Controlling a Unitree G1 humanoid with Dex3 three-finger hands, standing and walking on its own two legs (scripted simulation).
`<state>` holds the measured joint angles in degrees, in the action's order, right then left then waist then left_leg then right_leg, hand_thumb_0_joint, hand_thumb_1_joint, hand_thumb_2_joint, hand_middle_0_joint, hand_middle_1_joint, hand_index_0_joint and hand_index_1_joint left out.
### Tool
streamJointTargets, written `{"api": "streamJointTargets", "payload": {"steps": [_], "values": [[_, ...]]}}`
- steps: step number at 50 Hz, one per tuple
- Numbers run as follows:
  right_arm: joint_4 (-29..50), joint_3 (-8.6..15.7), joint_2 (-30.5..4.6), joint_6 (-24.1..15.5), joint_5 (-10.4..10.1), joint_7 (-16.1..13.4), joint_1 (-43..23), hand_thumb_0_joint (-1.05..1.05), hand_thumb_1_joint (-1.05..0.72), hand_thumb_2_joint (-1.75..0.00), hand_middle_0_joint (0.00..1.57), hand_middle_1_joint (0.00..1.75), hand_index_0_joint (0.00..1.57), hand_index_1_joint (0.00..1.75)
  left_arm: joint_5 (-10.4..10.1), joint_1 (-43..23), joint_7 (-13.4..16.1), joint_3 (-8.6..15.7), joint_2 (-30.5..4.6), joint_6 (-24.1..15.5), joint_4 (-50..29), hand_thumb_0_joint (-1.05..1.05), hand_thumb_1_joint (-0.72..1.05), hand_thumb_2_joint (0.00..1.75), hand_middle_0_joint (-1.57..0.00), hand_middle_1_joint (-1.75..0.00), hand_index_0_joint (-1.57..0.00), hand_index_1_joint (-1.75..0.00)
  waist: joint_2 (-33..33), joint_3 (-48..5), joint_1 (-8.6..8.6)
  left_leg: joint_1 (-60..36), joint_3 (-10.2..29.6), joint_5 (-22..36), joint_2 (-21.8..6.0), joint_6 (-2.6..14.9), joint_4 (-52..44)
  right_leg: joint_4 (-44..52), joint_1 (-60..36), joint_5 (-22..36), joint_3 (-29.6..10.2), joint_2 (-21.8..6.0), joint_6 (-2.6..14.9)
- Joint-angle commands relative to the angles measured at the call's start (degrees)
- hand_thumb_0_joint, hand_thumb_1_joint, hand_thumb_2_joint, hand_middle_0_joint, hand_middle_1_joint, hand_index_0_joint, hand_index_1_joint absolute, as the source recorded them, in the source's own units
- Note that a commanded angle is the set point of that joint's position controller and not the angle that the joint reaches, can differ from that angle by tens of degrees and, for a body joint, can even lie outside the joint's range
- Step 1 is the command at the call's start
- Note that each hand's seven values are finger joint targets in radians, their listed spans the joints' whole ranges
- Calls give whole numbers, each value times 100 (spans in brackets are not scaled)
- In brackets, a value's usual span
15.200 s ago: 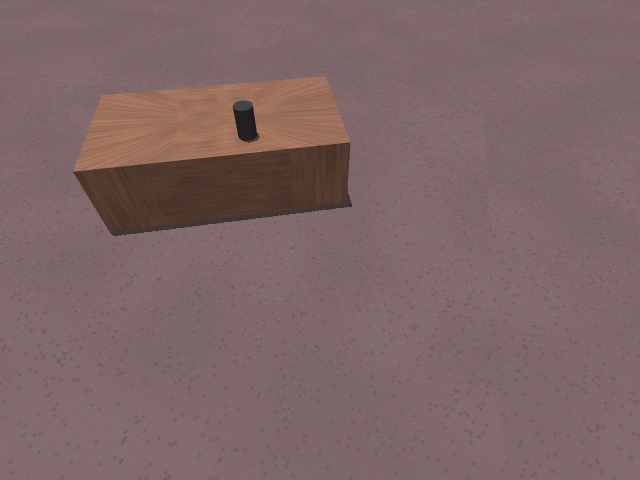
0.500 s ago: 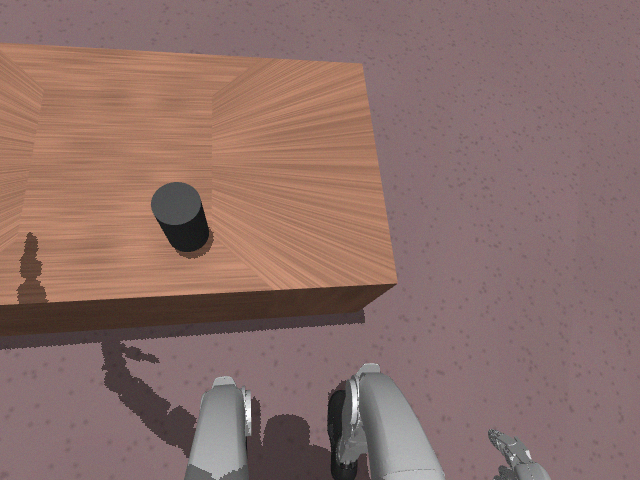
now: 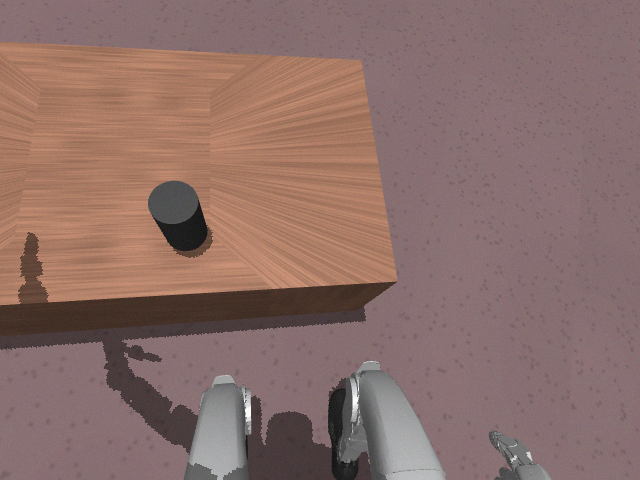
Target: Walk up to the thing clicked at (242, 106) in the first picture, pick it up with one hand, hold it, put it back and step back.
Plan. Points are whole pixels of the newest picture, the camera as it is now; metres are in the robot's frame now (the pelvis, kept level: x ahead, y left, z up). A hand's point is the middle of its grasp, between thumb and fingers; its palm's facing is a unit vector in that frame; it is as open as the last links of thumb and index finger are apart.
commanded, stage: go down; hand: left
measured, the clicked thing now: (180, 218) +0.51 +0.20 -0.24
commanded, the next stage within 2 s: approach in 0.70 s
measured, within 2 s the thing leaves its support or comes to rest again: neither
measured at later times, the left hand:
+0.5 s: hand out of the picture +0.43 +0.40 +0.08, palm faces +0.27 -0.96 -0.01, open 17.7 cm
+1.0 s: hand out of the picture +0.45 +0.40 +0.06, palm faces +0.26 -0.97 +0.01, open 17.7 cm
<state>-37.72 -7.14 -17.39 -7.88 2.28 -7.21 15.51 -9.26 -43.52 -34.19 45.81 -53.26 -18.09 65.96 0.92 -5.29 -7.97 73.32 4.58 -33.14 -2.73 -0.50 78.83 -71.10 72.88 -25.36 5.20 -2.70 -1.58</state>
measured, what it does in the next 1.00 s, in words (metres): stands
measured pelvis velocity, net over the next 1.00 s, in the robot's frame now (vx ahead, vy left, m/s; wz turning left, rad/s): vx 0.00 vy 0.00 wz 0.00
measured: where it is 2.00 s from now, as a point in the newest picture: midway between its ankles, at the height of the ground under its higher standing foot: (289, 467)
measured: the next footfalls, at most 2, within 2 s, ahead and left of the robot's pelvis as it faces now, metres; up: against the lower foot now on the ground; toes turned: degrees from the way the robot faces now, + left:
none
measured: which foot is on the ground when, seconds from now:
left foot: down 0.00-1.00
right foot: down 0.00-1.00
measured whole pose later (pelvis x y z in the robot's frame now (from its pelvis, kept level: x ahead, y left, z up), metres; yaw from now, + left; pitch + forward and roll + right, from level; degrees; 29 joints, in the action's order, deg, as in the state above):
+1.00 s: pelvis +0.00 +0.00 -0.01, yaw +0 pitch +28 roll -6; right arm -37.4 -7.2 -17.5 -8.5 2.5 -6.7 15.5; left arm -9.8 -45.7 -32.7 42.6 -52.7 -19.1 68.8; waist 0.9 -5.8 -8.0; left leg 75.4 4.6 -33.6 -2.4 -0.1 80.5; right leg -72.5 74.8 -25.7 5.0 -2.9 -1.8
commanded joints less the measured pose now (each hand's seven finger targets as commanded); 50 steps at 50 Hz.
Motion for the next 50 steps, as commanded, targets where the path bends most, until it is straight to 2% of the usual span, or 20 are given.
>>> {"api": "streamJointTargets", "payload": {"steps": [1,4,8,11,13,18,20,21,23,25,26,31,34,35,37,40,41,44,48,50], "values": [[211,499,-1259,-133,-12,-99,893,0,-91,-90,20,30,20,30,-194,-1690,-54,205,-2395,-377,-1418,0,-61,4,-5,-9,-7,-8,-1704,-3189,222,-2622,92,2381,116,-48,-1122,565,-1242,1007,-128,225,358],[209,498,-1241,-129,-12,-105,892,0,-91,-90,20,30,20,30,-172,-1614,-29,247,-2436,-339,-1290,0,-61,4,-5,-10,-7,-8,-1581,-3133,212,-2381,39,2228,146,-10,-1098,604,-1420,1039,-161,216,342],[179,494,-1257,-112,3,-97,915,0,-92,-90,20,30,20,30,-157,-1534,-33,240,-2380,-311,-1219,0,-61,4,-4,-9,-6,-8,-1614,-3190,212,-2497,56,2493,136,-18,-1060,583,-1396,1166,-137,217,343],[225,485,-1208,-116,-28,-90,840,0,-91,-90,20,30,20,30,-155,-1623,-11,243,-2483,-315,-1377,0,-61,4,-5,-10,-7,-8,-1549,-3078,256,-2292,-2,2076,150,8,-1160,639,-1556,975,-183,222,340],[246,489,-1201,-132,-30,-90,803,0,-91,-90,20,30,20,30,-177,-1548,-13,189,-2315,-283,-1191,0,-61,3,-5,-10,-7,-8,-1487,-2962,197,-2256,30,1877,137,4,-1198,644,-1460,826,-156,236,335],[248,476,-1212,-144,-28,-104,845,0,-91,-90,20,30,20,30,-210,-1385,-25,184,-2235,-282,-1134,0,-61,4,-4,-10,-7,-8,-1360,-2928,176,-2168,0,2170,144,30,-1097,656,-1559,1102,-171,214,323],[232,466,-1212,-146,-25,-102,851,0,-91,-90,20,30,20,30,-219,-1439,-35,294,-2413,-319,-1184,0,-61,3,-5,-10,-7,-8,-1358,-3067,203,-2182,-3,2255,149,40,-1048,659,-1638,1163,-181,211,317],[231,478,-1217,-142,-39,-105,835,0,-91,-90,20,30,20,30,-211,-1406,-42,207,-2278,-307,-1020,0,-61,3,-5,-10,-7,-8,-1295,-2958,161,-2179,15,2118,145,37,-1077,659,-1491,1034,-168,224,325],[230,488,-1217,-147,-20,-103,800,0,-91,-89,20,30,20,30,-184,-1453,-45,202,-2354,-352,-1178,0,-61,3,-5,-10,-7,-8,-1480,-2887,207,-2143,2,1956,151,15,-1095,630,-1411,894,-189,213,335],[229,461,-1200,-149,-33,-107,810,0,-91,-90,20,30,20,30,-231,-1459,-19,345,-2500,-376,-1268,0,-61,3,-5,-10,-7,-8,-1408,-3141,264,-2155,-10,1983,156,34,-1088,634,-1613,955,-200,216,327],[231,458,-1188,-145,-31,-107,819,0,-91,-90,20,30,20,30,-226,-1532,-16,344,-2507,-388,-1265,0,-61,3,-4,-10,-7,-8,-1454,-3089,202,-2066,-35,1925,163,46,-1067,626,-1620,963,-218,202,318],[197,525,-1273,-153,-19,-117,845,0,-92,-90,20,30,20,30,-188,-1497,-46,234,-2367,-361,-1395,0,-61,4,-4,-9,-6,-8,-1732,-3174,250,-2640,99,2366,113,-55,-1146,555,-1204,979,-111,232,362],[179,477,-1213,-154,-7,-113,853,0,-91,-90,20,30,20,30,-185,-1559,-15,255,-2404,-350,-1374,0,-61,5,-4,-10,-6,-9,-1673,-3203,205,-2556,88,2378,117,-41,-1109,557,-1306,1022,-109,230,355],[180,473,-1194,-154,-17,-108,851,0,-91,-90,20,30,20,30,-162,-1544,6,250,-2438,-339,-1389,0,-61,4,-4,-11,-7,-9,-1703,-3167,257,-2506,64,2276,129,-38,-1144,559,-1351,978,-130,223,356],[189,517,-1263,-150,-13,-109,836,0,-91,-90,20,30,20,30,-138,-1541,7,144,-2288,-307,-1282,0,-61,4,-4,-10,-6,-8,-1756,-2917,222,-2633,168,2193,84,-81,-1227,539,-971,791,-76,247,370],[191,455,-1192,-134,-17,-110,865,0,-91,-89,20,30,20,30,-151,-1559,38,205,-2366,-297,-1241,0,-61,4,-4,-10,-7,-8,-1577,-3021,221,-2375,74,2174,121,-15,-1145,583,-1312,955,-127,228,341],[229,479,-1200,-150,-18,-96,823,0,-87,-89,20,30,20,30,-139,-1605,51,150,-2326,-306,-1287,0,-61,0,-5,-6,-8,-3,-1545,-3000,184,-2341,75,2057,120,-10,-1170,589,-1338,897,-131,232,343],[218,480,-1200,-151,-5,-80,891,0,-87,-89,20,30,20,30,-158,-1504,55,-106,-1808,-256,-854,0,-61,0,-4,-7,-8,-4,-1329,-2712,23,-2193,78,2072,101,8,-1067,575,-1111,910,-113,232,334],[194,434,-1172,-163,5,-19,919,0,-87,-89,20,30,20,30,-200,-1508,137,-249,-1540,-403,-507,0,-61,0,-4,-6,-7,-4,-1194,-2536,3,-1918,121,2172,86,4,-828,345,-704,887,-90,227,351],[180,428,-1166,-167,34,27,908,0,-87,-89,20,30,20,30,-185,-1600,179,-317,-1444,-564,-380,0,-61,0,-3,-6,-6,-4,-1145,-2485,-45,-1469,84,1955,112,32,-600,123,-544,815,-119,208,356]]}}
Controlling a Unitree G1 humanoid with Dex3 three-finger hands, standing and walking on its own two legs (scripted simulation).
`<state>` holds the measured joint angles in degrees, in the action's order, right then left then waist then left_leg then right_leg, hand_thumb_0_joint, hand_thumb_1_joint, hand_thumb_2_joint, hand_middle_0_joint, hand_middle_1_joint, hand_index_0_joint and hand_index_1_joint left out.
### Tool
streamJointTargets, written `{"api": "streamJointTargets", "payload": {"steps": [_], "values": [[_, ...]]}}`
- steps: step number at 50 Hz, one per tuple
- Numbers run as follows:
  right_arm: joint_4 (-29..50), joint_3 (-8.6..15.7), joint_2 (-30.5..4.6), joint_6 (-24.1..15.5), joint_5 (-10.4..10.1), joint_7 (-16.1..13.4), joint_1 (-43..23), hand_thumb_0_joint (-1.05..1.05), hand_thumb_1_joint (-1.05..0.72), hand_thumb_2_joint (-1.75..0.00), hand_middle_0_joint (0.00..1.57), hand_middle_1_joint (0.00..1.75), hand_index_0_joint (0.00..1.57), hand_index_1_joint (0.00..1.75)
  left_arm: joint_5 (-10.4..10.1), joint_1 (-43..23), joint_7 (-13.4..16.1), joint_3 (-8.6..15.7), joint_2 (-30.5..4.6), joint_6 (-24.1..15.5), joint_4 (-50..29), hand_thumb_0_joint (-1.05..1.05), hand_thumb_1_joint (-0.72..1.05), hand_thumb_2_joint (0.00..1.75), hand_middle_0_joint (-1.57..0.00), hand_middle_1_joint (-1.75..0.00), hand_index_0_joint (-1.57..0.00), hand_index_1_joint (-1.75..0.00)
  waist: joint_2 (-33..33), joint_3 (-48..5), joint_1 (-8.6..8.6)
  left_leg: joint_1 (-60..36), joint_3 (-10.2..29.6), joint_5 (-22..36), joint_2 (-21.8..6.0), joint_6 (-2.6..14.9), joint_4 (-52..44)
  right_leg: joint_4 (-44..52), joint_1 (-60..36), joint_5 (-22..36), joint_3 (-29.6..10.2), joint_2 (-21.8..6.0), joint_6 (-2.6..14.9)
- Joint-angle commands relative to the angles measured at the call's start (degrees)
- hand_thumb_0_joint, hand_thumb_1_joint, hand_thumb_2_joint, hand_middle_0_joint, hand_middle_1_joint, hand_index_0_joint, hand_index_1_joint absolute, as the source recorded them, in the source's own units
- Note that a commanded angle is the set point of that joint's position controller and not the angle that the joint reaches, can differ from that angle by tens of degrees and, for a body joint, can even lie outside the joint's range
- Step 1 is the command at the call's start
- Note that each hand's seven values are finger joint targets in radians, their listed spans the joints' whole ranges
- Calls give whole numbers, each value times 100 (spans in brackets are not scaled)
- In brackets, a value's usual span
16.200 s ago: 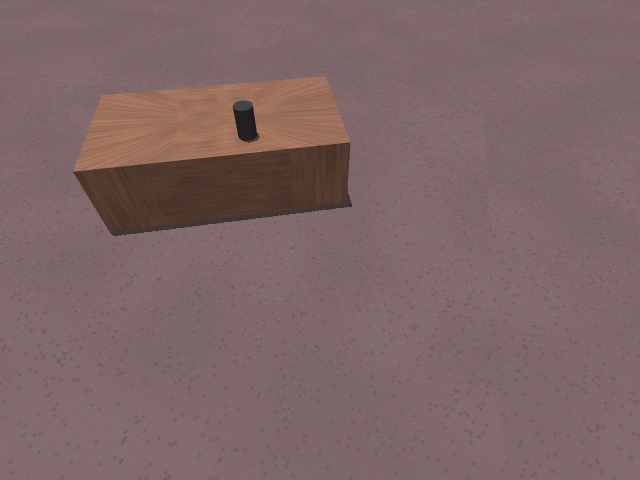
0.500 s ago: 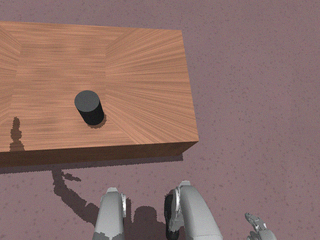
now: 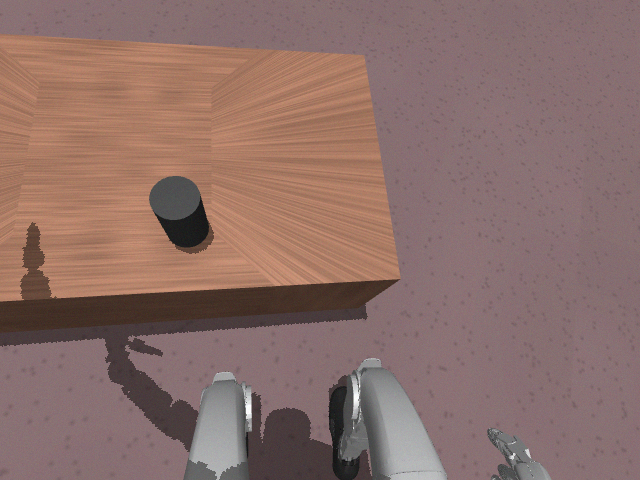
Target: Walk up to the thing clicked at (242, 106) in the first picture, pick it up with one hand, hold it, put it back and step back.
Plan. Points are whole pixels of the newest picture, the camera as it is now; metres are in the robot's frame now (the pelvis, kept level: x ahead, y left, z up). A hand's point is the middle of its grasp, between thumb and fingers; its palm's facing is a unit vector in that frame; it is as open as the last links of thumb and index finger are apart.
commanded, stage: approach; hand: left
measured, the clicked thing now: (182, 214) +0.51 +0.19 -0.24
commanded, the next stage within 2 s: close in in 0.40 s
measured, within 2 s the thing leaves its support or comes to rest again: neither
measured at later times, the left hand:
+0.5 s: hand (108, 207) +0.48 +0.28 -0.16, palm faces +0.16 -0.99 +0.03, open 17.8 cm
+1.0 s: hand (166, 205) +0.50 +0.21 -0.19, palm faces +0.20 -0.98 -0.02, open 17.7 cm
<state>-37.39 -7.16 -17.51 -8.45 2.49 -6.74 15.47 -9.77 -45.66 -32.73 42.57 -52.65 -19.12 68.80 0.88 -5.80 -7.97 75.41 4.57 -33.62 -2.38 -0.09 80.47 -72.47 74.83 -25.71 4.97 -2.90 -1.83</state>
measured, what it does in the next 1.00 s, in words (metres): lowers itself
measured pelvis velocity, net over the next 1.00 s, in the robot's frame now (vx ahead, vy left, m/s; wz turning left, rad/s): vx -0.06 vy -0.01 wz -0.02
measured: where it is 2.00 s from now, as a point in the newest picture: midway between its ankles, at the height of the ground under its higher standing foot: (290, 465)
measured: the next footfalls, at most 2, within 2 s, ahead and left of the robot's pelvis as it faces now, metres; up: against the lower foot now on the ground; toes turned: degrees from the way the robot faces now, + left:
none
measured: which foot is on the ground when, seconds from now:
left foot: down 0.00-1.00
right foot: down 0.00-1.00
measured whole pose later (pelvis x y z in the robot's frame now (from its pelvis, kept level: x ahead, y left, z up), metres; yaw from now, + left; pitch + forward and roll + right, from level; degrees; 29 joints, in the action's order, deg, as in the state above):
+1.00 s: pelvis -0.06 -0.01 -0.22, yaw -1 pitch +34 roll -5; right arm -37.3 -3.9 -16.9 0.4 5.1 2.6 13.5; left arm 0.7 -59.5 -5.9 30.0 -33.5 -28.6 68.4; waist -1.7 -6.7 -12.4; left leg 117.5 5.1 -39.4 -0.1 -0.6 122.5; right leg -115.2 118.8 -30.6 1.7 -4.3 -1.6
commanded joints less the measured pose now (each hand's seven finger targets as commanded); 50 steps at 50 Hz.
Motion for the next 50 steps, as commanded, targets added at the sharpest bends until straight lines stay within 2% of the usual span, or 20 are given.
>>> {"api": "streamJointTargets", "payload": {"steps": [1,5,7,12,14,18,19,21,23,25,26,29,30,31,35,38,40,43,47,50], "values": [[129,426,-1153,-120,17,0,880,0,-87,-88,20,30,20,30,-119,-1298,77,-40,-1425,-526,-499,0,-61,0,-4,-6,-7,-3,-1065,-2411,-27,-1546,78,1956,84,0,-665,156,-621,820,-100,231,384],[147,387,-1161,-139,96,140,831,0,-87,-89,20,30,20,30,-131,-1512,142,-83,-1333,-962,-516,0,-61,0,-3,-6,-6,-4,-1225,-2865,-50,-1057,90,1921,104,-6,-83,-493,-101,760,-126,191,408],[138,371,-1187,-122,136,198,821,0,-87,-89,20,30,20,30,-107,-1491,170,52,-1449,-1162,-491,0,-61,1,-2,-7,-5,-4,-1345,-3245,-11,-1039,105,2237,95,-18,257,-879,181,894,-125,181,425],[194,474,-1278,-15,252,331,790,0,-89,-89,20,30,20,30,48,-2149,333,166,-1569,-1495,-1087,0,-61,4,-2,-8,-4,-6,-1908,-4019,42,-964,165,2018,75,-73,706,-1633,728,674,-142,143,450],[167,531,-1354,44,296,376,798,0,-89,-89,20,30,20,30,147,-2400,444,136,-1514,-1561,-1200,0,-61,4,-2,-9,-4,-7,-2115,-4075,-21,-930,220,1967,48,-109,863,-1931,1136,579,-134,132,463],[179,513,-1306,136,383,471,756,0,-90,-90,20,30,20,30,306,-2711,640,-180,-1028,-1582,-1099,0,-61,7,-1,-10,-3,-9,-2180,-4233,-170,-526,140,1986,79,-87,1420,-2386,1467,642,-149,103,465],[156,522,-1310,167,394,486,781,0,-90,-90,20,30,20,30,347,-2629,713,-172,-957,-1552,-945,0,-61,6,-2,-10,-3,-9,-2092,-4191,-156,-306,94,1882,98,-68,1530,-2463,1466,634,-155,95,452],[148,523,-1281,213,415,560,762,0,-90,-90,20,30,20,30,430,-2937,861,-427,-640,-1563,-882,0,-61,7,-1,-11,-3,-9,-2033,-3990,-296,152,63,1417,118,-51,1706,-2655,1667,449,-150,74,447],[192,529,-1272,256,411,642,772,0,-91,-90,20,30,20,30,489,-3053,1065,-451,-545,-1571,-836,0,-61,7,-2,-12,-4,-10,-1835,-3944,-341,613,9,1015,148,-15,1893,-2791,1720,273,-142,67,410],[218,533,-1244,321,422,725,740,0,-91,-90,20,30,20,30,620,-3015,1237,-660,-168,-1589,-604,0,-61,9,-1,-12,-3,-10,-1791,-3719,-415,893,45,671,161,-31,1967,-2971,1977,89,-84,38,397],[228,562,-1269,350,419,750,744,0,-89,-89,20,30,20,30,671,-3022,1387,-464,-501,-1621,-698,0,-61,3,-2,-10,-5,-7,-1653,-3848,-331,1197,-48,437,194,13,2082,-3004,1811,-44,-106,43,367],[277,584,-1226,479,437,842,790,0,-90,-89,20,30,20,30,757,-3420,1787,-400,-484,-1690,-1103,0,-61,3,-3,-10,-6,-8,-1582,-4387,-291,1446,-185,537,255,47,2388,-3199,1531,114,-135,38,332],[300,589,-1198,515,436,864,791,0,-90,-89,20,30,20,30,801,-3626,1918,-494,-394,-1680,-1176,0,-61,4,-3,-11,-6,-8,-1607,-4375,-370,1572,-194,353,269,64,2407,-3209,1535,-10,-125,35,325],[309,619,-1201,544,435,875,782,0,-90,-89,20,30,20,30,859,-3492,2082,-433,-388,-1656,-1142,0,-61,5,-3,-11,-6,-9,-1486,-4404,-291,1650,-235,302,278,80,2453,-3199,1472,-35,-125,39,305],[220,721,-1199,701,431,895,854,0,-91,-89,20,30,20,30,1115,-3725,2512,-537,-403,-1594,-1547,0,-61,3,-3,-11,-6,-8,-1681,-4741,-312,1624,-291,250,302,87,2517,-3271,1416,-16,-136,46,307],[245,742,-1148,758,389,880,818,0,-91,-89,20,30,20,30,1104,-3742,2586,-890,49,-1470,-1433,0,-61,2,-3,-10,-6,-7,-1234,-4381,-536,2226,-362,-146,326,186,2618,-3072,1270,-253,-186,54,250],[210,746,-1131,771,361,863,800,0,-92,-89,20,30,20,30,1086,-3630,2605,-888,-20,-1403,-1408,0,-61,1,-4,-9,-7,-6,-1086,-4242,-473,2493,-411,-272,322,214,2664,-3000,1229,-403,-263,56,233],[197,757,-1127,789,287,857,769,0,-92,-90,20,30,20,30,977,-3531,2580,-1165,452,-1301,-1085,0,-61,0,-3,-10,-7,-6,-882,-3669,-597,2691,-330,-714,311,233,2584,-2954,1659,-779,-184,60,247],[231,769,-1161,809,246,877,749,0,-91,-89,20,30,20,30,987,-3441,2686,-1199,524,-1293,-1144,0,-61,0,-3,-9,-7,-5,-1033,-3547,-475,2519,-209,-696,291,183,2423,-3098,1939,-714,-90,53,286],[175,780,-1138,817,238,901,759,0,-92,-89,20,30,20,30,999,-3464,2784,-1401,909,-1304,-1151,0,-61,0,-3,-9,-7,-5,-1201,-3413,-525,2280,-104,-561,277,139,2339,-3174,2238,-558,-37,36,317]]}}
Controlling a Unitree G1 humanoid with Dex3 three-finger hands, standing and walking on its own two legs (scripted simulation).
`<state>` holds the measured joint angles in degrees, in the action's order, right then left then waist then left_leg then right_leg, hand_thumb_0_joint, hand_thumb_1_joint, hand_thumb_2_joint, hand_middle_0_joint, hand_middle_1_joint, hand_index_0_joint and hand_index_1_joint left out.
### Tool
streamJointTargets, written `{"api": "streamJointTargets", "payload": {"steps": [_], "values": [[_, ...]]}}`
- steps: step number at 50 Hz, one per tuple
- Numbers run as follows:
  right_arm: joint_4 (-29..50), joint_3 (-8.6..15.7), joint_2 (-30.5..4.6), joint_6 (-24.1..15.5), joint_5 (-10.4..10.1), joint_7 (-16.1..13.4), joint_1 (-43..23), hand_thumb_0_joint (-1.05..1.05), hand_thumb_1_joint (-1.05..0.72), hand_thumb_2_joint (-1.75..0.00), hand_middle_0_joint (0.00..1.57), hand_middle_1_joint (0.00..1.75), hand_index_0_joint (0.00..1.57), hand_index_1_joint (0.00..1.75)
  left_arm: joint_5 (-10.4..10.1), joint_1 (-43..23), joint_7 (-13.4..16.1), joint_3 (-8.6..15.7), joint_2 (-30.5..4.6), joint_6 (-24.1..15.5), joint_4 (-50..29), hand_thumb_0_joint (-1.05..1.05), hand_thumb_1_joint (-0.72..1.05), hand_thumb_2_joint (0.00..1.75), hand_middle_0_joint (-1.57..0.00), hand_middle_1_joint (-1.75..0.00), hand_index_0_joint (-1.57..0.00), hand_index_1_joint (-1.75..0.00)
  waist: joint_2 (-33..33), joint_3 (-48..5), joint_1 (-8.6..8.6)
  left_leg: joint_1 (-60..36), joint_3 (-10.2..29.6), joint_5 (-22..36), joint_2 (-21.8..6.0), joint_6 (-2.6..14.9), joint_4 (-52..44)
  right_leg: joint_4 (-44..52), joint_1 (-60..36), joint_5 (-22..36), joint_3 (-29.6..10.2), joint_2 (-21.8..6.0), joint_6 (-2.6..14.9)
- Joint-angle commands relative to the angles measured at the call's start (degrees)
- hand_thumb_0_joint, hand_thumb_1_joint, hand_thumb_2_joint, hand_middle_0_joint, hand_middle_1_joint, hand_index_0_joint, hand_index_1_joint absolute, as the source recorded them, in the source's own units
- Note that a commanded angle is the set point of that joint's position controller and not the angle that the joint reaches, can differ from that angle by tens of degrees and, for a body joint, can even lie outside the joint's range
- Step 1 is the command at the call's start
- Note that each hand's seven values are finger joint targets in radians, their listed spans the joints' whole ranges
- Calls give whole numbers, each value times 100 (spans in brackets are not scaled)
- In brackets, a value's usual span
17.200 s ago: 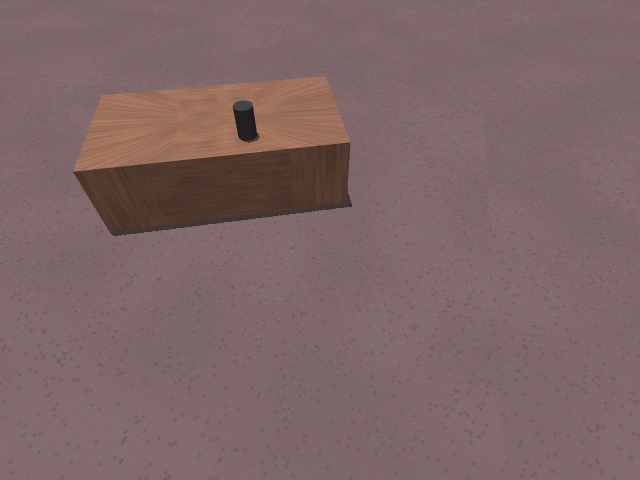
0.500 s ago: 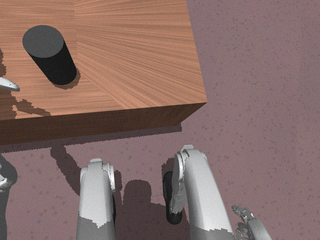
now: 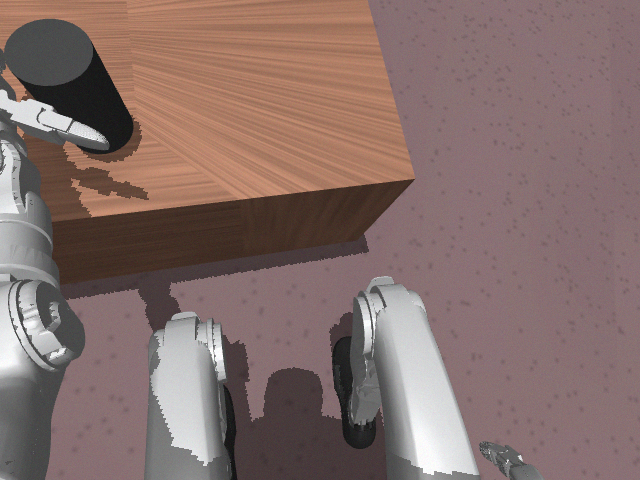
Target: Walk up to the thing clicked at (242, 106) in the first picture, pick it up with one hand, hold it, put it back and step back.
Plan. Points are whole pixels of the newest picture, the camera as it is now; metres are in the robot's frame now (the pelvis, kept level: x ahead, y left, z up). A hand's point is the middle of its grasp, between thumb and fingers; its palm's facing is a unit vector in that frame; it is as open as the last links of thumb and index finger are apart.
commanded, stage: rest palm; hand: left
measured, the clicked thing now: (79, 95) +0.56 +0.21 -0.02
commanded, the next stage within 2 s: close in 0.14 s
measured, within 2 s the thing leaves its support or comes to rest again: leaves its support in 1.64 s
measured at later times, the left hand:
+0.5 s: hand (68, 84) +0.56 +0.22 +0.00, palm faces +0.24 -0.97 -0.06, open 16.6 cm
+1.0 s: hand (65, 73) +0.57 +0.22 +0.01, palm faces +0.24 -0.97 -0.03, open 12.6 cm
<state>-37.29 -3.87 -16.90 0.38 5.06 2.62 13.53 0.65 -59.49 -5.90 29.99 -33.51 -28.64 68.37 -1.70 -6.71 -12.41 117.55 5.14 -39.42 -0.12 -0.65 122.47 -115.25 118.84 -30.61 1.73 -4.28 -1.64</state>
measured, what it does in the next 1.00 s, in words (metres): stands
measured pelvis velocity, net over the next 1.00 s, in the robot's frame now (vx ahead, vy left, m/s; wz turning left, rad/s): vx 0.00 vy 0.00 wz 0.02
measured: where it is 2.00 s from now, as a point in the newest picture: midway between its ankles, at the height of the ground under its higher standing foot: (289, 436)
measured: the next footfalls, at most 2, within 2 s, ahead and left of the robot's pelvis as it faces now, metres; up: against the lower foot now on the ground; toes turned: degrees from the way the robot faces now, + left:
none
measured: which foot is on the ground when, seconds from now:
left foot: down 0.00-1.00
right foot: down 0.00-1.00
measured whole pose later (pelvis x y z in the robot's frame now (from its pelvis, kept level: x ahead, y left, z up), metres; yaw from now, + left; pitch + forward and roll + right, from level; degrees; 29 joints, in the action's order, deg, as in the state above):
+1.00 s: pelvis +0.00 +0.00 -0.02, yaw +1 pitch +34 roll -5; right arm -38.5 -4.2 -16.9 2.4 6.5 4.2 11.4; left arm 2.6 -64.9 -0.7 25.9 -32.4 -34.0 73.2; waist -0.5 -5.2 -12.3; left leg 121.1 5.0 -39.7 1.0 -0.9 126.4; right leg -119.7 122.5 -31.4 1.0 -5.0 -1.7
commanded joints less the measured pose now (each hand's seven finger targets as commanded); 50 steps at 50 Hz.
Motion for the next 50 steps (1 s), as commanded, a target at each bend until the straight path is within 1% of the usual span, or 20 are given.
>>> {"api": "streamJointTargets", "payload": {"steps": [1,3,4,6,9,12,13,16,19,20,24,25,28,30,31,39,40,44,45,50], "values": [[121,468,-1209,-53,-14,-25,1013,0,-91,-89,20,30,20,30,-14,-2066,165,-136,-994,-370,-1180,0,-61,0,-3,-9,-7,-5,-1051,-3443,-47,-2112,-124,246,56,158,-1876,1027,-2106,96,299,161,321],[153,504,-1244,-42,5,-12,970,0,-92,-89,20,30,20,30,12,-2264,265,-175,-990,-435,-1457,0,-61,0,-4,-7,-7,-4,-1263,-3684,-30,-2438,-90,522,43,113,-1847,915,-2049,303,297,145,355],[80,493,-1191,-31,14,3,1028,0,-92,-90,20,30,20,30,-3,-2238,306,-312,-711,-448,-1376,0,-61,0,-4,-7,-8,-4,-1259,-3607,-74,-2461,-75,586,53,99,-1865,919,-2025,342,310,131,357],[128,543,-1236,-36,37,-3,1001,0,-90,-90,20,30,20,30,49,-2287,435,-112,-1021,-506,-1696,0,-61,0,-6,-6,-8,-4,-1311,-3934,45,-2602,-161,891,59,97,-1770,897,-2236,569,279,139,362],[39,545,-1177,-21,91,30,1077,0,-91,-90,20,30,20,30,156,-2026,555,-293,-636,-504,-1367,0,-61,0,-6,-6,-9,-4,-1196,-3894,-58,-2489,-225,1149,86,98,-1690,876,-2356,785,282,142,362],[-16,562,-1176,8,126,46,1093,0,-91,-90,20,30,20,30,229,-2031,698,-213,-752,-563,-1316,0,-61,0,-6,-6,-8,-4,-1177,-3912,-21,-2340,-296,1102,117,122,-1622,892,-2469,748,254,134,351],[28,574,-1192,3,123,54,1008,0,-92,-90,20,30,20,30,225,-2087,713,-226,-779,-599,-1447,0,-59,0,-13,-10,-15,-7,-1119,-3942,-13,-2320,-282,994,110,129,-1619,872,-2423,654,262,138,351],[18,595,-1180,19,133,49,999,0,-92,-90,20,30,20,30,245,-2185,683,-363,-685,-680,-1441,0,-54,6,-22,-19,-24,-16,-1027,-4086,-116,-2319,-331,942,117,151,-1552,910,-2547,649,246,158,333],[-11,585,-1184,30,120,51,1017,0,-92,-90,20,30,20,30,217,-2064,638,-294,-749,-679,-1296,0,-49,12,-27,-25,-29,-22,-979,-4010,-101,-2215,-340,985,116,153,-1545,877,-2539,650,261,165,329],[-126,579,-1161,32,118,57,1087,0,-92,-90,20,30,20,30,205,-2061,604,-466,-546,-649,-1095,0,-50,12,-29,-26,-31,-24,-839,-3886,-165,-2132,-348,886,123,171,-1522,928,-2530,575,250,169,318],[-86,577,-1189,42,117,50,1043,0,-92,-90,20,30,20,30,184,-2162,551,-345,-779,-661,-1188,0,-44,18,-35,-32,-38,-29,-880,-3948,-113,-2107,-385,894,125,182,-1438,887,-2510,592,220,161,318],[-114,556,-1169,51,117,62,1021,0,-92,-89,20,30,20,30,155,-2144,530,-462,-568,-662,-1103,0,-43,19,-35,-32,-38,-30,-941,-3854,-164,-2144,-359,907,115,162,-1455,843,-2385,593,240,158,327],[-89,542,-1168,61,102,59,1002,0,-92,-89,20,30,20,30,148,-2240,526,-383,-731,-697,-1137,0,-37,24,-42,-38,-44,-36,-913,-3818,-144,-2045,-325,746,122,164,-1492,830,-2309,429,261,160,327],[-106,534,-1189,78,106,74,1006,0,-92,-89,20,30,20,30,149,-2099,508,-447,-554,-670,-828,0,-35,27,-44,-41,-47,-38,-868,-3730,-175,-2105,-305,823,113,150,-1471,794,-2254,477,271,147,329],[-91,518,-1173,74,119,70,981,0,-91,-89,20,30,20,30,145,-2345,513,-449,-661,-729,-1242,0,-33,29,-47,-43,-49,-41,-999,-3854,-146,-2138,-308,900,106,138,-1439,721,-2227,541,275,153,340],[-107,473,-1216,133,129,92,971,0,-91,-89,20,30,20,30,197,-2326,570,-460,-621,-683,-481,0,-21,38,-57,-52,-59,-50,-862,-3359,-299,-1862,-227,463,111,150,-1421,703,-1887,202,297,121,309],[-62,472,-1177,123,135,92,958,0,-91,-89,20,30,20,30,200,-2680,566,-561,-654,-728,-865,0,-25,38,-58,-53,-60,-51,-832,-3504,-303,-1751,-310,378,125,184,-1369,755,-2039,135,277,157,297],[-90,432,-1251,152,142,100,954,0,-91,-89,20,30,20,30,213,-2419,575,-404,-805,-624,-152,0,-20,43,-64,-59,-66,-56,-640,-3121,-356,-1369,-332,37,135,226,-1296,799,-1947,-132,275,147,264],[-4,419,-1219,140,142,99,893,0,-90,-89,20,30,20,30,206,-2701,576,-499,-785,-661,-460,0,-21,44,-65,-60,-68,-58,-565,-3150,-368,-1262,-337,-99,140,241,-1301,839,-1986,-236,272,169,260],[8,329,-1229,194,152,120,927,0,-90,-89,20,30,20,30,279,-2541,575,-420,-852,-562,34,0,-14,50,-71,-66,-74,-64,-624,-3070,-388,-1238,-313,83,122,218,-1238,708,-1889,-94,292,158,262]]}}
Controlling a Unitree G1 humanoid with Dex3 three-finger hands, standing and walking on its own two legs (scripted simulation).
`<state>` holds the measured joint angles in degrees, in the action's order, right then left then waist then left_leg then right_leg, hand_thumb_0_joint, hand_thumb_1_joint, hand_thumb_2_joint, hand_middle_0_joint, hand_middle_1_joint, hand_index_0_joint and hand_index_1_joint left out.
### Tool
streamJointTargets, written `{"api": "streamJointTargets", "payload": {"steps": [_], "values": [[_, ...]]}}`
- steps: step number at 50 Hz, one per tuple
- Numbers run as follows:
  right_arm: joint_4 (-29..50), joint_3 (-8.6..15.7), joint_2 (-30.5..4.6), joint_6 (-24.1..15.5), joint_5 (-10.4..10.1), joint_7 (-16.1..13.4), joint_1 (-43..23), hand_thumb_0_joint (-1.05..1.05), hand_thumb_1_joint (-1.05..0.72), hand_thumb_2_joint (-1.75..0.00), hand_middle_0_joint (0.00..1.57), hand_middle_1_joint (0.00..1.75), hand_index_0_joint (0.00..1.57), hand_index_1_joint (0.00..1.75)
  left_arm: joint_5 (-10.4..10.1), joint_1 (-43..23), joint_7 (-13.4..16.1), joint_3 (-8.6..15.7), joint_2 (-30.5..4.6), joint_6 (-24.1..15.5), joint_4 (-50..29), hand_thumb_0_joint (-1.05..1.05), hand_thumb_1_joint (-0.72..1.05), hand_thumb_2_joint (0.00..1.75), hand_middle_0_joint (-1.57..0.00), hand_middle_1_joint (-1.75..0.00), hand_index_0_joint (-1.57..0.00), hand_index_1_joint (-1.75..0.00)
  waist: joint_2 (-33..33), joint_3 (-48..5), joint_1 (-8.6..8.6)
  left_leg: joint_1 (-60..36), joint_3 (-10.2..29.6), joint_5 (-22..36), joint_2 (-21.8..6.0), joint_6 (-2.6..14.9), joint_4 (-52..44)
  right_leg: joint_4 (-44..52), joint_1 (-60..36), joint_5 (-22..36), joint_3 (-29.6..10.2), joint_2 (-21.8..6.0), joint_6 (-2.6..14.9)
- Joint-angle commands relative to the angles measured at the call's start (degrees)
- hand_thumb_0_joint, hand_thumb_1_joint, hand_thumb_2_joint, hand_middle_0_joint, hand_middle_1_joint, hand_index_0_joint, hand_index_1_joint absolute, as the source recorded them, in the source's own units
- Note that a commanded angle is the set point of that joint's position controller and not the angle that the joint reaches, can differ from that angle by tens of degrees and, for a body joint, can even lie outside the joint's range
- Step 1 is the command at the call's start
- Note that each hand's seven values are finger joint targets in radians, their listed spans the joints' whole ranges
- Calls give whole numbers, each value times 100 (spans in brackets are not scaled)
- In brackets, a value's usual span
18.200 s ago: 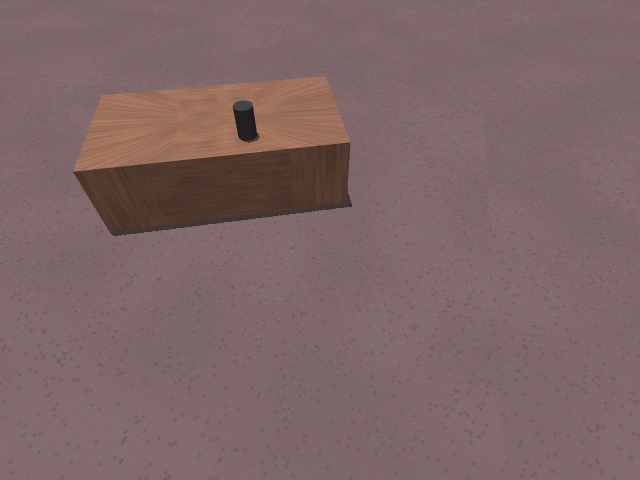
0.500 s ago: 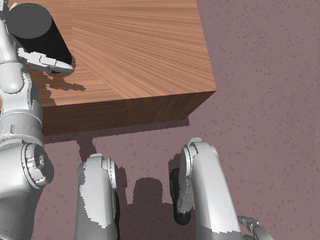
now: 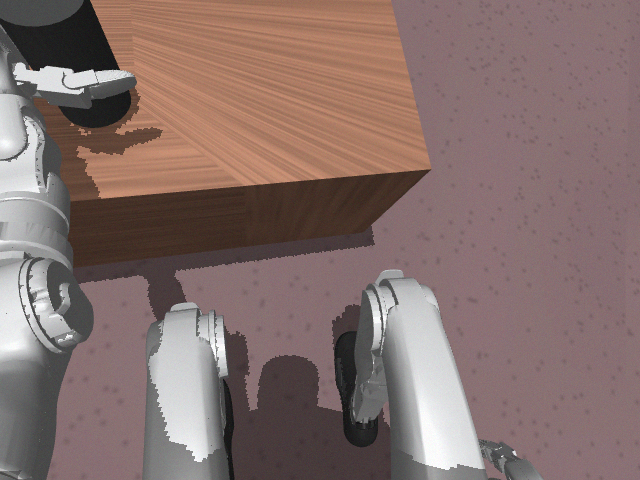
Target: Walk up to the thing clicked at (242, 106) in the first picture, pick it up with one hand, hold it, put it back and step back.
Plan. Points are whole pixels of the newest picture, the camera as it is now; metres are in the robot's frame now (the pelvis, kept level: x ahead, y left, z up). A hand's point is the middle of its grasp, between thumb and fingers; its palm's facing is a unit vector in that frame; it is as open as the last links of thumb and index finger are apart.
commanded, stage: close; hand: left
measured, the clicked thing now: (71, 55) +0.58 +0.21 +0.01
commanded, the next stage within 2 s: settle in 0.32 s
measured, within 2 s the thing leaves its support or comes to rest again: leaves its support in 0.64 s
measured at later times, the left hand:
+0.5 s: hand (52, 32) +0.58 +0.21 +0.03, palm faces +0.20 -0.98 -0.01, open 11.6 cm
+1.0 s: hand out of the picture +0.59 +0.22 +0.06, palm faces +0.21 -0.97 -0.09, open 11.0 cm
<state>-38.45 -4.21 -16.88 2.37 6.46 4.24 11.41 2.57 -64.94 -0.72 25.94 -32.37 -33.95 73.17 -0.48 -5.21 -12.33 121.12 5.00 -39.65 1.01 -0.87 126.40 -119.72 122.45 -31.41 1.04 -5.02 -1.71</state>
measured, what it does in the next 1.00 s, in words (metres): stands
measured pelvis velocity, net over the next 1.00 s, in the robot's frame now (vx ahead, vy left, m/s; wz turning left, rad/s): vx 0.01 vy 0.01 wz -0.01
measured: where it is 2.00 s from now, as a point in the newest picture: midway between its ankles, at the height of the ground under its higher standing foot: (289, 432)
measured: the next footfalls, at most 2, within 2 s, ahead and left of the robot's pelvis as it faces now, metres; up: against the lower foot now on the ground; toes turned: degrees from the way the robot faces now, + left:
none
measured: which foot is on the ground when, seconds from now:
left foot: down 0.00-1.00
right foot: down 0.00-1.00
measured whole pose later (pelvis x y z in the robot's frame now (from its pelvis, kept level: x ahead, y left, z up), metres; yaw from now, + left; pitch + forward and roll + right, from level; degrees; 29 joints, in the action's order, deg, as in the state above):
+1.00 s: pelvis +0.01 +0.01 +0.04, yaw -1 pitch +37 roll -6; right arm -37.5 -4.5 -15.3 4.3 4.4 2.2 14.9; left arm 3.4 -61.8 0.4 24.8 -33.5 -21.6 63.2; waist -1.7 -6.5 -13.4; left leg 115.5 4.6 -40.3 0.3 0.1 119.0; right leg -111.8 116.3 -32.0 1.5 -4.6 -2.4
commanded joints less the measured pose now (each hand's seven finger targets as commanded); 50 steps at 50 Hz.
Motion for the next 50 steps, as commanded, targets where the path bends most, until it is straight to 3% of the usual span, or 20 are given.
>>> {"api": "streamJointTargets", "payload": {"steps": [1,2,14,16,17,19,27,32,33,34,36,37,39,40,43,44,45,48,49,50], "values": [[126,360,-1268,-1,23,-34,1203,0,-90,-89,20,30,20,30,102,-2089,66,-6,-1023,-30,-450,0,-12,52,-74,-69,-76,-66,-799,-3186,-426,-1507,-298,93,13,239,-1613,1130,-2263,-9,370,240,273],[169,352,-1236,4,17,-31,1121,0,-90,-89,20,30,20,30,119,-2110,62,-26,-1062,-15,-504,0,-12,55,-76,-71,-78,-69,-742,-3245,-368,-1462,-327,32,14,251,-1605,1150,-2309,-68,350,253,274],[219,217,-1345,53,42,-10,1139,0,-89,-89,20,30,20,30,215,-2527,129,-20,-1376,24,-320,0,1,73,-94,-91,-96,-88,-848,-2789,-550,-1245,-170,-590,-11,259,-1640,1144,-1952,-541,448,283,271],[178,193,-1377,52,44,-11,1121,0,-89,-89,20,30,20,30,228,-2351,156,48,-1376,62,94,0,1,72,-94,-91,-97,-88,-710,-2620,-608,-1217,-123,-689,-9,269,-1623,1168,-1828,-615,465,275,258],[217,173,-1383,52,57,-2,1130,0,-90,-89,20,30,20,30,235,-2650,162,-22,-1434,-3,-268,0,0,72,-94,-91,-97,-88,-861,-2640,-644,-1214,-110,-713,-15,261,-1641,1137,-1814,-620,480,288,266],[173,123,-1352,89,54,5,1153,0,-89,-89,20,30,20,30,295,-2304,143,34,-1509,45,241,0,0,77,-97,-96,-100,-94,-796,-2651,-631,-1166,-167,-638,-8,272,-1613,1184,-1919,-580,451,289,259],[257,126,-1386,148,42,21,1133,0,-91,-90,20,30,20,30,367,-2339,120,-35,-1612,94,41,0,4,102,-109,-119,-111,-118,-895,-2748,-577,-1219,-160,-661,-11,279,-1690,1212,-1963,-593,453,293,271],[332,182,-1385,200,-19,-28,1158,0,-91,-90,20,30,20,30,335,-2557,107,-8,-1840,183,-670,0,4,102,-110,-119,-111,-119,-1243,-3186,-421,-1605,-132,-691,-27,248,-1912,1255,-2091,-555,421,268,288],[322,194,-1387,200,-38,-37,1149,0,-90,-89,20,30,20,30,277,-2436,102,23,-1746,230,-624,0,4,103,-109,-119,-111,-119,-1214,-3211,-378,-1751,-78,-603,-34,227,-1960,1225,-2054,-478,421,243,292],[315,224,-1382,200,-45,-63,1204,0,-90,-89,20,30,20,30,262,-2659,112,104,-1947,223,-1088,0,4,102,-109,-119,-111,-118,-1311,-3517,-318,-1911,-90,-511,-49,220,-1973,1220,-2109,-399,403,255,305],[367,239,-1368,197,-90,-100,1236,0,-90,-89,20,30,20,30,167,-2660,116,-32,-1706,314,-1117,0,6,102,-109,-118,-111,-118,-1384,-3608,-372,-2050,-89,-364,-41,216,-2056,1287,-2272,-250,377,223,308],[300,287,-1356,197,-95,-124,1310,0,-89,-89,20,30,20,30,132,-2926,144,92,-1897,291,-1742,0,8,102,-108,-118,-110,-117,-1478,-3957,-247,-2334,-86,-84,-56,195,-2065,1260,-2371,-25,361,222,322],[301,327,-1296,212,-121,-151,1403,0,-90,-89,20,30,20,30,112,-3002,169,1,-1783,398,-1885,0,5,102,-109,-117,-110,-117,-1624,-4188,-269,-2533,-138,58,-60,190,-2152,1380,-2525,69,311,223,344],[293,363,-1307,215,-135,-176,1427,0,-89,-89,20,30,20,30,87,-3033,184,112,-1986,412,-2216,0,7,101,-108,-116,-109,-116,-1653,-4366,-208,-2649,-146,183,-53,200,-2187,1437,-2742,179,286,216,339],[177,441,-1219,191,-153,-221,1663,0,-89,-89,20,30,20,30,24,-3069,183,111,-1899,502,-2754,0,5,98,-104,-112,-105,-112,-1777,-4945,-188,-3125,-249,963,-60,176,-2205,1548,-3273,798,235,229,369],[190,413,-1214,185,-184,-232,1600,0,-89,-89,20,30,20,30,-45,-2819,121,-64,-1551,597,-2374,0,4,96,-104,-111,-105,-111,-1690,-4697,-228,-3219,-157,973,-74,159,-2319,1593,-3133,737,241,214,385],[156,427,-1179,174,-194,-249,1604,0,-89,-89,20,30,20,30,-85,-2987,109,-110,-1486,594,-2706,0,6,97,-103,-111,-104,-111,-1819,-4602,-230,-3281,-137,1020,-96,143,-2399,1624,-3037,765,251,214,398],[106,472,-1172,183,-198,-292,1720,0,-89,-89,20,30,20,30,-91,-3012,148,54,-1810,653,-3070,0,5,99,-102,-111,-103,-111,-1908,-4851,-117,-3679,-159,1501,-124,120,-2505,1771,-3356,1071,220,232,416],[116,477,-1173,175,-221,-299,1701,0,-89,-89,20,30,20,30,-141,-2880,135,84,-1764,686,-2964,0,3,99,-104,-112,-105,-112,-1839,-4860,-78,-3818,-109,1547,-122,115,-2575,1821,-3324,1053,222,223,426],[90,479,-1119,153,-222,-295,1726,0,-89,-89,20,30,20,30,-204,-2819,91,-73,-1429,716,-2919,0,3,101,-104,-114,-105,-114,-1865,-4852,-143,-3975,-121,1812,-143,111,-2548,1844,-3298,1221,230,251,436]]}}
